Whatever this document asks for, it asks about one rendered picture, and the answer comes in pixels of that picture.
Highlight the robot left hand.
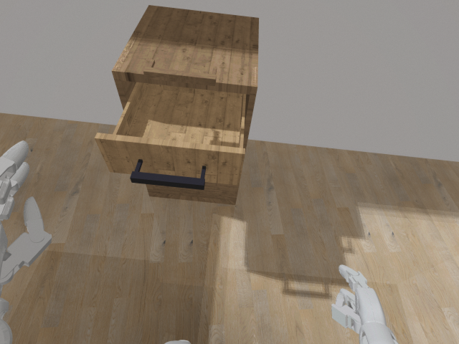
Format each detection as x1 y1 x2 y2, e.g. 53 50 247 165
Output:
0 140 52 297

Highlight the drawer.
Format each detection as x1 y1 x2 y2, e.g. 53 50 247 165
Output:
95 82 246 186

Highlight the right robot forearm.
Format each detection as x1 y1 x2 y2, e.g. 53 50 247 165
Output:
359 322 399 344

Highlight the robot right hand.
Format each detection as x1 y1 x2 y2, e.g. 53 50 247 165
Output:
331 264 387 334

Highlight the cabinet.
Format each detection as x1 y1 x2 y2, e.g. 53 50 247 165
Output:
112 5 259 205

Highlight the handle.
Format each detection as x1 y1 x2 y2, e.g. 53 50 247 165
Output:
130 159 206 190
143 67 217 86

